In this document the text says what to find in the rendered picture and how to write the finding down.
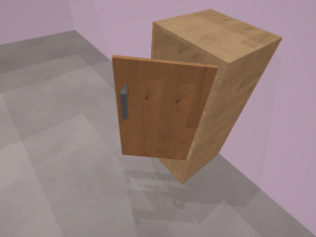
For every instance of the cupboard door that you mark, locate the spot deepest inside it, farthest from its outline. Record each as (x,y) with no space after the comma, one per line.
(165,100)

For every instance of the handle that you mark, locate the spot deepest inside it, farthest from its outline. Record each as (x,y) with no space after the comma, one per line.
(123,102)

